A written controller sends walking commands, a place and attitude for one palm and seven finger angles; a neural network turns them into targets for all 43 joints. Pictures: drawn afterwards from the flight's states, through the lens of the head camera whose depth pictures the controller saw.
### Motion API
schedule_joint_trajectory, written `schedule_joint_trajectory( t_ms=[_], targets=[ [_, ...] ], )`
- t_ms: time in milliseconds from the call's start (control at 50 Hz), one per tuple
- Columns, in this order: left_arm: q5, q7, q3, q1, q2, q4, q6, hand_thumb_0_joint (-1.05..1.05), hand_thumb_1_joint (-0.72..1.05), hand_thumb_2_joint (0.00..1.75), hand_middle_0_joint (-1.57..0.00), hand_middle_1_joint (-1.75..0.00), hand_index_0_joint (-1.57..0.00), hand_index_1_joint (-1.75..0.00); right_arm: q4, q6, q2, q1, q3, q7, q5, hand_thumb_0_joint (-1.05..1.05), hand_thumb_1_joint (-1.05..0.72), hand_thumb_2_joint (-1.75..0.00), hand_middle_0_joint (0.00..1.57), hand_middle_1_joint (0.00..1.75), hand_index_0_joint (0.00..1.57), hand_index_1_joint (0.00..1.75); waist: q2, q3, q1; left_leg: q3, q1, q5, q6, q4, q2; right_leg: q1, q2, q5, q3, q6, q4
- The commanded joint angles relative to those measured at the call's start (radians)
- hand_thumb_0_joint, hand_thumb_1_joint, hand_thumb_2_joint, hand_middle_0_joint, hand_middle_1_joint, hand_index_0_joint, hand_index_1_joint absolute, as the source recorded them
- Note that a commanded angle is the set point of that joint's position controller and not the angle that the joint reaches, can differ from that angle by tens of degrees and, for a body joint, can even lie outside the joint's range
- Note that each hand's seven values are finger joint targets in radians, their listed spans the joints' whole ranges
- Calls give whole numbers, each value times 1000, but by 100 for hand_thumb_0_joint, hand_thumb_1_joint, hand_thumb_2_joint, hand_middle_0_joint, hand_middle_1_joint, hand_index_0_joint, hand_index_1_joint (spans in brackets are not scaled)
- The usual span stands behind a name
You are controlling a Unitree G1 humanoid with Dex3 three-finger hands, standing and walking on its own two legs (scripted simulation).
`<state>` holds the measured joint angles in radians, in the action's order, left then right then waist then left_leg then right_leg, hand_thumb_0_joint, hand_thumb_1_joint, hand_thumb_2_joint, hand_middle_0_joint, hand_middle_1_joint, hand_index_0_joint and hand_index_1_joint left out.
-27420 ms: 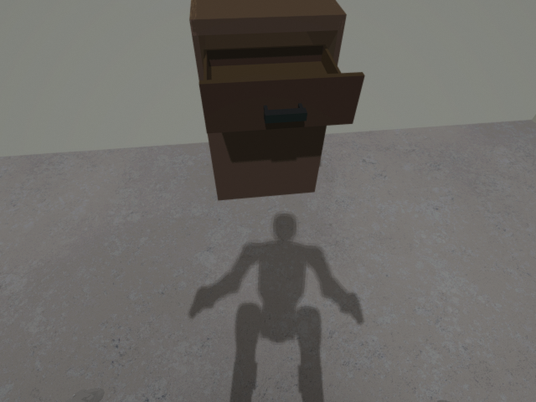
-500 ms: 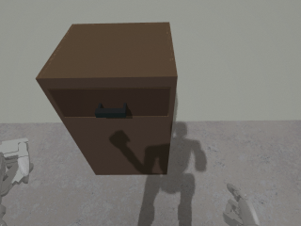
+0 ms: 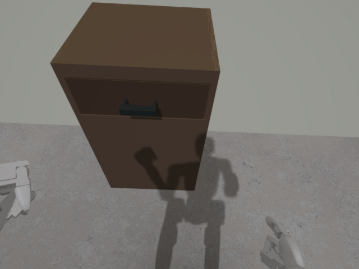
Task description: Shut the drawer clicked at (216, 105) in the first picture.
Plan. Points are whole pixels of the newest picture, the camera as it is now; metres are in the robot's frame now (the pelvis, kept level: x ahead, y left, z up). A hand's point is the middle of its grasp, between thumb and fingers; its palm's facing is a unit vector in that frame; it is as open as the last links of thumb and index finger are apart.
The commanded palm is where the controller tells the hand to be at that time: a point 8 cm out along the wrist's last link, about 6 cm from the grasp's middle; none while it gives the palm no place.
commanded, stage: step back with the hand held close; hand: left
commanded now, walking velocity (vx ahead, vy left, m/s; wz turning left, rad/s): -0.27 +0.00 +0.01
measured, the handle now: (139, 106) +0.60 +0.18 -0.04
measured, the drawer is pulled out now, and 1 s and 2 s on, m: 0.00 0.00 0.00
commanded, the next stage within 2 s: stop stepping back and stand still in 0.84 s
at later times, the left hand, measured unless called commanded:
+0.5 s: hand (6, 218) +0.16 +0.25 +0.17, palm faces +0.38 -0.76 -0.54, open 3.2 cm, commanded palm +0.08 +0.28 +0.18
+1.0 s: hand out of the picture +0.04 +0.26 +0.17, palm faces +0.35 -0.79 -0.50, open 3.2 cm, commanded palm -0.02 +0.30 +0.18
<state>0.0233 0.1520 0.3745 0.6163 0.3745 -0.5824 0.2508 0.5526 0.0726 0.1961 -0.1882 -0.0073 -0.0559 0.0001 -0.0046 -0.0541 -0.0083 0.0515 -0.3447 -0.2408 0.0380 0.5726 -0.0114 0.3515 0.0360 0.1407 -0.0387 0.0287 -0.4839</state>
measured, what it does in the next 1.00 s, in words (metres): walks backwards: right foot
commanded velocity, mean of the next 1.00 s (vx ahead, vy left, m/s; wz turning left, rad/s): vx -0.35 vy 0.00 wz -0.02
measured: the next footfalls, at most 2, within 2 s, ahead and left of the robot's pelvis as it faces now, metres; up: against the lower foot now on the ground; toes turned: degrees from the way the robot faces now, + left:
right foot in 0.46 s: -0.03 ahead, -0.12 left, +0.00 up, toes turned +6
left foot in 1.12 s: -0.02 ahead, +0.11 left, +0.00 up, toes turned +0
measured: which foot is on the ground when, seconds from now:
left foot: down 0.00-1.00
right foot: down 0.00-0.38, up 0.40-0.44, down 0.46-1.00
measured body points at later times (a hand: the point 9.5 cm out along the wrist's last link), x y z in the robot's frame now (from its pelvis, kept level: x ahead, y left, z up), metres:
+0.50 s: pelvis -0.04 +0.00 +0.00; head +0.00 +0.02 +0.44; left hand +0.13 +0.29 +0.20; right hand +0.14 -0.24 -0.08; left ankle +0.04 +0.10 -0.73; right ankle -0.05 -0.13 -0.72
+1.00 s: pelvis -0.14 +0.01 +0.00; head -0.11 +0.04 +0.44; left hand +0.02 +0.30 +0.20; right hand +0.05 -0.23 -0.07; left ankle +0.03 +0.10 -0.72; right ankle -0.07 -0.13 -0.73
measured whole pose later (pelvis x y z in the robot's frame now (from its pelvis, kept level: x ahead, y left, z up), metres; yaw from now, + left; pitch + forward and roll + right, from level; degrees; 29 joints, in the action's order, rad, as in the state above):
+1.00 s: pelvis -0.14 +0.01 +0.00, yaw +4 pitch +0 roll -4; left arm 0.05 0.11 0.44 0.64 0.45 -0.62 0.33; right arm 0.56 0.11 0.21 -0.20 -0.04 -0.05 -0.01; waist 0.01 -0.07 0.02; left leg 0.02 -0.51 -0.16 0.05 0.50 -0.03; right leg 0.32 -0.07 0.27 0.04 0.00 -0.52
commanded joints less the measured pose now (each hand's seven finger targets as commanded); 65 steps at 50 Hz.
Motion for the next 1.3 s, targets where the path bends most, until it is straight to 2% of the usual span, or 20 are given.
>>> schedule_joint_trajectory(
  t_ms=[0,60,120,260,320,360,440,480,560,680,780,860,940,1000,1040,1080,1100,1140,1200,1280],
  targets=[
    [0,26,132,-16,163,-213,72,0,90,90,-140,-160,-140,-160,-153,58,152,68,-55,-16,3,0,-90,-90,20,30,20,30,118,102,20,-137,-258,-317,47,-281,-110,-269,-25,90,73,-13,-30],
    [-10,26,161,-14,176,-217,78,0,90,90,-140,-160,-140,-160,-161,74,153,81,-60,-19,3,0,-90,-90,20,30,20,30,185,121,9,-185,-387,-361,76,-327,-155,-396,-62,-36,61,-4,-174],
    [-7,19,173,-5,174,-204,83,0,90,90,-140,-160,-140,-160,-155,78,145,72,-65,-16,5,0,-90,-90,20,30,20,30,90,120,12,-159,-400,-311,71,-247,-133,-390,-46,-132,103,-11,-175],
    [14,22,152,-22,196,-231,88,0,90,90,-140,-160,-140,-160,-111,49,130,55,-75,2,-6,0,-90,-90,20,30,20,30,-83,142,37,-69,-53,-165,-7,6,1,-1,114,140,266,-95,168],
    [8,26,164,6,196,-235,102,0,90,90,-140,-160,-140,-160,-117,40,138,73,-73,-4,-3,0,-90,-90,20,30,20,30,49,149,38,-136,-109,-210,27,-173,-67,-63,3,140,132,-35,51],
    [-12,23,193,13,192,-235,116,0,90,90,-140,-160,-140,-160,-137,58,158,101,-78,-15,1,0,-90,-90,20,30,20,30,247,160,24,-280,-395,-425,96,-395,-212,-336,-117,51,46,6,-249],
    [-8,7,203,31,177,-216,118,0,90,90,-140,-160,-140,-160,-130,92,146,84,-89,-14,-8,0,-90,-90,20,30,20,30,168,135,7,-276,-392,-267,126,-299,-263,-311,-123,170,92,-8,-297],
    [10,-8,157,45,149,-221,124,0,90,90,-140,-160,-140,-160,-104,101,141,72,-78,-6,-17,0,-90,-90,20,30,20,30,118,127,13,-223,-224,-52,87,-194,-204,-213,-89,43,109,-21,-102],
    [13,-11,129,-51,200,-267,147,0,90,90,-140,-160,-140,-160,-67,78,126,52,-68,-2,-12,0,-90,-90,20,30,20,30,-14,338,41,4,199,470,-16,-11,-46,-111,48,-735,190,28,31],
    [39,-25,206,87,247,-205,138,0,90,90,-140,-160,-140,-160,-134,38,120,104,-66,-11,-1,0,-90,-90,20,30,20,30,58,270,22,-52,172,269,2,-117,-72,-49,-25,-234,124,10,72],
    [44,-34,211,85,228,-182,151,0,90,90,-140,-160,-140,-160,-159,56,151,100,-72,-8,-2,0,-90,-90,20,30,20,30,132,133,30,-169,-117,-289,41,-272,-131,-107,-95,216,122,-24,50],
    [42,-29,190,55,207,-221,142,0,90,90,-140,-160,-140,-160,-155,79,158,89,-75,-9,-9,0,-90,-90,20,30,20,30,183,148,23,-232,-216,-401,54,-374,-185,-212,-131,213,94,-39,-68],
    [36,-18,170,56,206,-239,132,0,90,90,-140,-160,-140,-160,-140,89,150,50,-81,-7,-11,0,-90,-90,20,30,20,30,99,177,25,-111,-54,-343,8,-225,-105,-59,-77,361,146,-67,66],
    [27,2,133,26,203,-234,95,0,90,90,-140,-160,-140,-160,-99,62,135,-3,-94,-3,-6,0,-90,-90,20,30,20,30,-151,155,46,-32,274,-100,-59,332,30,405,189,658,414,-190,347],
    [14,15,113,-84,185,-234,70,0,90,90,-140,-160,-140,-160,-95,45,116,3,-71,-3,-7,0,-90,-90,20,30,20,30,-187,93,63,-85,285,-121,-35,323,-14,452,181,579,294,-149,272],
    [3,29,94,-173,169,-207,49,0,90,90,-140,-160,-140,-160,-90,61,138,23,-44,-30,-13,0,-90,-90,20,30,20,30,41,-9,63,-191,141,-316,-13,-105,-72,346,30,579,163,-59,41],
    [-3,35,77,-213,144,-210,48,0,90,90,-140,-160,-140,-160,-83,85,160,17,-39,-37,-8,0,-90,-90,20,30,20,30,220,-14,63,-359,-12,-486,32,-368,-176,177,-79,411,67,-14,-216],
    [-13,29,99,-225,167,-179,41,0,90,90,-140,-160,-140,-160,-82,127,116,34,-41,-26,-1,0,-90,-90,20,30,20,30,310,75,36,-483,-139,-692,43,-538,-270,30,-128,348,86,5,-660],
    [-2,20,88,-51,155,-224,8,0,90,90,-140,-160,-140,-160,-103,131,101,88,-33,17,1,0,-90,-90,20,30,20,30,172,91,0,-321,-97,-530,5,-505,-218,-7,-103,309,12,-23,-576],
    [20,21,96,70,182,-296,-18,0,90,90,-140,-160,-140,-160,-109,92,101,92,-25,22,-32,0,-90,-90,20,30,20,30,284,152,-3,-141,-138,-401,-78,-474,-171,-337,-131,399,-83,-84,-107]
  ],
)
